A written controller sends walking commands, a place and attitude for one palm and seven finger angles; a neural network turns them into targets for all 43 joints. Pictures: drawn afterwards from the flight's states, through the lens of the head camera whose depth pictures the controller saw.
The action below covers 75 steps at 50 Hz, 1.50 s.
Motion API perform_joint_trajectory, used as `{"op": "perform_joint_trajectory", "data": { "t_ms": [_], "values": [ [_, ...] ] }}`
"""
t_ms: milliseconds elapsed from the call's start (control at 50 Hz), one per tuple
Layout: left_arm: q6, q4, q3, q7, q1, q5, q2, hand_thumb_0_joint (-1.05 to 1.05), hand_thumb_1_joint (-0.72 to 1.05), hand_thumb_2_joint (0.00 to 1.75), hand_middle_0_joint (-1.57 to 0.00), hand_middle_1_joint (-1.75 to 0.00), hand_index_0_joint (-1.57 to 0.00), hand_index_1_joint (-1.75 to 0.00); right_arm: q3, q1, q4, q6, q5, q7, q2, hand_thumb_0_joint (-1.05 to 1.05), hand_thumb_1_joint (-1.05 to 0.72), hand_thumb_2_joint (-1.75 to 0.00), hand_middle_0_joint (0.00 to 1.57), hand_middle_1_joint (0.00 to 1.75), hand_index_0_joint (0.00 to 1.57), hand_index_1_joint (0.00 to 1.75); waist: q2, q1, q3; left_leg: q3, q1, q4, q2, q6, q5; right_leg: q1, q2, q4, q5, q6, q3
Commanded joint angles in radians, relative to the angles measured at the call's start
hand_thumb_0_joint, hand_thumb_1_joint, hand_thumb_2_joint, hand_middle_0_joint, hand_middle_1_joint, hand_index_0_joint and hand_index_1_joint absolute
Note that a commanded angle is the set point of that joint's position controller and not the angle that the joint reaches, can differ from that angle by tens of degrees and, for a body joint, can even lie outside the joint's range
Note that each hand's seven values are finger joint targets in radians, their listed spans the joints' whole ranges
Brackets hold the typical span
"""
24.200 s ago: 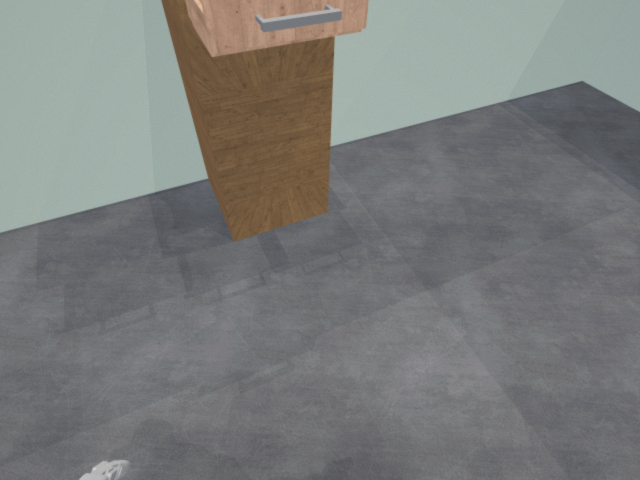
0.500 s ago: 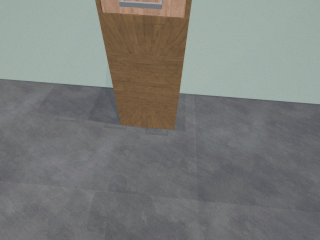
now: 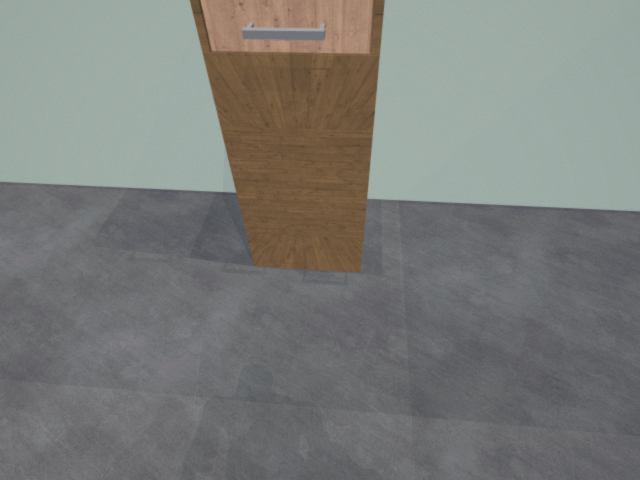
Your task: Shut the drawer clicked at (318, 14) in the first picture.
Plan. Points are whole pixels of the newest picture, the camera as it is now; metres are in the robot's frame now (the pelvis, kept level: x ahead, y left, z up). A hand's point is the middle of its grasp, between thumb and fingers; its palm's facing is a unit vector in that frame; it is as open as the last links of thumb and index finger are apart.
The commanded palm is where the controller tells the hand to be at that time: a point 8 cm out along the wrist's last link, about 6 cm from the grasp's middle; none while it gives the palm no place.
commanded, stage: let the arm hang, fingers relaxed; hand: left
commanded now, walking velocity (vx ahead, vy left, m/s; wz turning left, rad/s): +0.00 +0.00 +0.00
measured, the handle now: (285, 30) +0.98 +0.13 +0.15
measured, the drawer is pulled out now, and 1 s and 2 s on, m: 0.00 0.00 0.00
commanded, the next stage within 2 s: look to check the result in 0.28 s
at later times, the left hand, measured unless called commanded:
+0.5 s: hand out of the picture +0.09 +0.22 -0.15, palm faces -0.02 -0.95 -0.32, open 7.4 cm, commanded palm none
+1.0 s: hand out of the picture +0.12 +0.22 -0.15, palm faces -0.03 -0.94 -0.34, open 7.4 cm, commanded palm none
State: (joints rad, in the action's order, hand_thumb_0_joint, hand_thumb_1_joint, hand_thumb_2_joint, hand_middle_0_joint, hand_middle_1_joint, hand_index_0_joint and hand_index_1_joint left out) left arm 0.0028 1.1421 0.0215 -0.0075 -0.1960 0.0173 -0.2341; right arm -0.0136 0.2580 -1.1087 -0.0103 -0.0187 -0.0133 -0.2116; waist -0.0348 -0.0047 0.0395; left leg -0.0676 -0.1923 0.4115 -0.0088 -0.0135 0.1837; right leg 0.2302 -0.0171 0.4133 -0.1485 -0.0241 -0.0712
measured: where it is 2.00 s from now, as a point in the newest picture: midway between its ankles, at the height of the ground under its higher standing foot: outside the picture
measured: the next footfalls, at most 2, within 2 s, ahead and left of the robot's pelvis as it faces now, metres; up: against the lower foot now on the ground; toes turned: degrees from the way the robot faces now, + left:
none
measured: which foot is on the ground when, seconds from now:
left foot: down 0.00-1.00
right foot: down 0.00-1.00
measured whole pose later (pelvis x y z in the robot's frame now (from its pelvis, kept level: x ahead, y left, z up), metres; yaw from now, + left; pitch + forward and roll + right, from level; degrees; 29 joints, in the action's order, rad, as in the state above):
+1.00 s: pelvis +0.04 -0.01 +0.01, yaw +0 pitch -2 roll +0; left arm -0.02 1.15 0.01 0.00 -0.09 0.01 -0.30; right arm 0.00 0.13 -1.12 0.00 -0.01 -0.01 -0.32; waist -0.04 -0.02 0.05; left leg -0.06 -0.09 0.30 -0.03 0.02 0.18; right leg 0.13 0.02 0.30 -0.15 -0.04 -0.07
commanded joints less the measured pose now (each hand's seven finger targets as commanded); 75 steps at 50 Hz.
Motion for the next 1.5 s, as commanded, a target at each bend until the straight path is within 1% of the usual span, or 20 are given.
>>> {"op": "perform_joint_trajectory", "data": {
  "t_ms": [0, 160, 380, 420, 540, 600, 640, 660, 740, 860, 880, 960, 1000, 1080, 1180, 1240, 1280, 1340, 1440, 1480],
  "values": [
    [-0.023, -0.044, 0.031, -0.015, 0.001, 0.002, -0.178, 0.00, 0.90, 0.90, -0.20, -0.30, -0.20, -0.30, -0.030, 0.028, 0.025, 0.017, -0.002, -0.003, -0.143, 0.00, -0.90, -0.90, 0.20, 0.30, 0.20, 0.30, 0.033, 0.003, 0.026, 0.112, -0.034, -0.112, -0.100, -0.023, 0.064, -0.003, -0.107, -0.130, -0.153, -0.035, 0.129],
    [-0.031, -0.057, 0.031, -0.012, 0.055, -0.001, -0.191, 0.00, 0.90, 0.90, -0.20, -0.30, -0.20, -0.30, -0.027, -0.026, 0.028, 0.024, -0.002, -0.003, -0.172, 0.00, -0.90, -0.90, 0.20, 0.30, 0.20, 0.30, 0.009, 0.003, -0.011, 0.119, 0.000, -0.127, -0.112, -0.013, -0.025, -0.060, -0.111, -0.128, -0.043, -0.030, 0.125],
    [-0.039, -0.054, 0.031, -0.013, 0.089, -0.001, -0.226, 0.00, 0.90, 0.90, -0.20, -0.30, -0.20, -0.30, -0.029, -0.069, 0.027, 0.023, 0.002, -0.002, -0.216, 0.00, -0.90, -0.90, 0.20, 0.30, 0.20, 0.30, 0.026, -0.005, -0.046, 0.113, 0.062, -0.131, -0.121, -0.007, -0.076, -0.085, -0.116, -0.143, 0.042, -0.028, 0.128],
    [-0.038, -0.049, 0.028, -0.012, 0.090, -0.003, -0.227, 0.00, 0.90, 0.90, -0.20, -0.30, -0.20, -0.30, -0.026, -0.076, 0.023, 0.022, 0.001, -0.002, -0.220, 0.00, -0.90, -0.90, 0.20, 0.30, 0.20, 0.30, 0.016, -0.005, -0.038, 0.109, 0.065, -0.138, -0.122, -0.006, -0.056, -0.080, -0.118, -0.155, 0.019, -0.027, 0.131],
    [-0.041, -0.043, 0.027, -0.012, 0.097, -0.004, -0.247, 0.00, 0.90, 0.90, -0.20, -0.30, -0.20, -0.30, -0.026, -0.086, 0.023, 0.021, 0.002, -0.001, -0.242, 0.00, -0.90, -0.90, 0.20, 0.30, 0.20, 0.30, 0.035, -0.009, -0.063, 0.107, 0.090, -0.140, -0.127, -0.006, -0.074, -0.096, -0.119, -0.157, 0.054, -0.027, 0.132],
    [-0.041, -0.042, 0.027, -0.012, 0.100, -0.003, -0.255, 0.00, 0.90, 0.90, -0.20, -0.30, -0.20, -0.30, -0.026, -0.100, 0.024, 0.020, 0.003, -0.001, -0.249, 0.00, -0.90, -0.90, 0.20, 0.30, 0.20, 0.30, 0.027, -0.008, -0.043, 0.105, 0.092, -0.144, -0.128, -0.005, -0.073, -0.085, -0.120, -0.163, 0.058, -0.027, 0.133],
    [-0.042, -0.041, 0.027, -0.012, 0.104, -0.003, -0.260, 0.00, 0.90, 0.90, -0.20, -0.30, -0.20, -0.30, -0.027, -0.098, 0.024, 0.020, 0.003, -0.001, -0.254, 0.00, -0.90, -0.90, 0.20, 0.30, 0.20, 0.30, 0.041, -0.010, -0.053, 0.107, 0.096, -0.144, -0.127, -0.005, -0.067, -0.094, -0.120, -0.170, 0.053, -0.026, 0.138],
    [-0.042, -0.041, 0.027, -0.012, 0.104, -0.004, -0.261, 0.00, 0.90, 0.90, -0.20, -0.30, -0.20, -0.30, -0.027, -0.104, 0.023, 0.020, 0.002, -0.001, -0.260, 0.00, -0.90, -0.90, 0.20, 0.30, 0.20, 0.30, 0.028, -0.009, -0.047, 0.106, 0.095, -0.145, -0.126, -0.004, -0.062, -0.090, -0.120, -0.173, 0.046, -0.027, 0.141],
    [-0.044, -0.041, 0.028, -0.012, 0.109, -0.004, -0.268, 0.00, 0.90, 0.90, -0.20, -0.30, -0.20, -0.30, -0.027, -0.110, 0.027, 0.022, 0.001, -0.001, -0.268, 0.00, -0.90, -0.90, 0.20, 0.30, 0.20, 0.30, 0.028, -0.010, -0.067, 0.106, 0.106, -0.145, -0.129, -0.003, -0.084, -0.107, -0.121, -0.168, 0.085, -0.027, 0.142],
    [-0.045, -0.044, 0.029, -0.011, 0.123, -0.004, -0.277, 0.00, 0.90, 0.90, -0.20, -0.30, -0.20, -0.30, -0.026, -0.122, 0.031, 0.023, 0.002, -0.001, -0.280, 0.00, -0.90, -0.90, 0.20, 0.30, 0.20, 0.30, 0.040, -0.009, -0.059, 0.107, 0.107, -0.153, -0.133, -0.002, -0.098, -0.113, -0.122, -0.168, 0.110, -0.025, 0.137],
    [-0.045, -0.049, 0.030, -0.012, 0.121, -0.003, -0.281, 0.00, 0.90, 0.90, -0.20, -0.30, -0.20, -0.30, -0.028, -0.123, 0.033, 0.023, 0.003, 0.000, -0.282, 0.00, -0.90, -0.90, 0.20, 0.30, 0.20, 0.30, 0.027, -0.008, -0.060, 0.104, 0.109, -0.148, -0.131, -0.001, -0.104, -0.112, -0.121, -0.167, 0.116, -0.025, 0.141],
    [-0.047, -0.050, 0.029, -0.012, 0.129, -0.004, -0.282, 0.00, 0.90, 0.90, -0.20, -0.30, -0.20, -0.30, -0.028, -0.130, 0.033, 0.024, 0.001, -0.001, -0.287, 0.00, -0.90, -0.90, 0.20, 0.30, 0.20, 0.30, 0.035, -0.010, -0.068, 0.107, 0.116, -0.153, -0.134, -0.001, -0.105, -0.121, -0.122, -0.171, 0.123, -0.025, 0.143],
    [-0.048, -0.053, 0.030, -0.012, 0.131, -0.004, -0.285, 0.00, 0.90, 0.90, -0.20, -0.30, -0.20, -0.30, -0.027, -0.129, 0.033, 0.025, 0.001, -0.001, -0.288, 0.00, -0.90, -0.90, 0.20, 0.30, 0.20, 0.30, 0.023, -0.009, -0.080, 0.105, 0.123, -0.149, -0.135, 0.001, -0.128, -0.133, -0.124, -0.163, 0.157, -0.026, 0.141],
    [-0.046, -0.056, 0.031, -0.012, 0.135, -0.003, -0.289, 0.00, 0.90, 0.90, -0.20, -0.30, -0.20, -0.30, -0.027, -0.134, 0.035, 0.024, 0.003, 0.000, -0.292, 0.00, -0.90, -0.90, 0.20, 0.30, 0.20, 0.30, 0.029, -0.007, -0.058, 0.104, 0.114, -0.156, -0.134, 0.001, -0.113, -0.120, -0.122, -0.172, 0.130, -0.024, 0.142],
    [-0.049, -0.059, 0.032, -0.012, 0.137, -0.004, -0.294, 0.00, 0.90, 0.90, -0.20, -0.30, -0.20, -0.30, -0.027, -0.132, 0.037, 0.027, 0.003, -0.002, -0.299, 0.00, -0.90, -0.90, 0.20, 0.30, 0.20, 0.30, 0.030, -0.009, -0.093, 0.103, 0.133, -0.152, -0.137, 0.002, -0.142, -0.144, -0.124, -0.164, 0.177, -0.025, 0.143],
    [-0.046, -0.059, 0.029, -0.011, 0.144, -0.005, -0.293, 0.00, 0.90, 0.90, -0.20, -0.30, -0.20, -0.30, -0.026, -0.135, 0.033, 0.026, 0.002, -0.002, -0.299, 0.00, -0.90, -0.90, 0.20, 0.30, 0.20, 0.30, 0.031, -0.008, -0.063, 0.104, 0.117, -0.164, -0.138, 0.003, -0.121, -0.134, -0.122, -0.169, 0.147, -0.024, 0.137],
    [-0.046, -0.060, 0.031, -0.011, 0.139, -0.004, -0.297, 0.00, 0.90, 0.90, -0.20, -0.30, -0.20, -0.30, -0.026, -0.135, 0.036, 0.025, 0.004, -0.001, -0.300, 0.00, -0.90, -0.90, 0.20, 0.30, 0.20, 0.30, 0.029, -0.007, -0.062, 0.104, 0.121, -0.160, -0.137, 0.002, -0.121, -0.128, -0.122, -0.174, 0.138, -0.024, 0.142],
    [-0.048, -0.058, 0.029, -0.011, 0.142, -0.005, -0.295, 0.00, 0.90, 0.90, -0.20, -0.30, -0.20, -0.30, -0.026, -0.132, 0.033, 0.028, 0.003, -0.002, -0.303, 0.00, -0.90, -0.90, 0.20, 0.30, 0.20, 0.30, 0.030, -0.009, -0.092, 0.104, 0.136, -0.159, -0.140, 0.002, -0.149, -0.149, -0.124, -0.164, 0.181, -0.025, 0.140],
    [-0.047, -0.058, 0.029, -0.011, 0.142, -0.005, -0.298, 0.00, 0.90, 0.90, -0.20, -0.30, -0.20, -0.30, -0.026, -0.136, 0.032, 0.026, 0.003, -0.002, -0.303, 0.00, -0.90, -0.90, 0.20, 0.30, 0.20, 0.30, 0.031, -0.009, -0.067, 0.103, 0.132, -0.162, -0.138, 0.003, -0.137, -0.136, -0.125, -0.171, 0.169, -0.024, 0.140],
    [-0.048, -0.061, 0.030, -0.012, 0.138, -0.004, -0.301, 0.00, 0.90, 0.90, -0.20, -0.30, -0.20, -0.30, -0.027, -0.134, 0.033, 0.026, 0.005, -0.002, -0.305, 0.00, -0.90, -0.90, 0.20, 0.30, 0.20, 0.30, 0.035, -0.010, -0.079, 0.104, 0.140, -0.158, -0.138, 0.002, -0.145, -0.140, -0.123, -0.170, 0.178, -0.024, 0.142]
  ]
}}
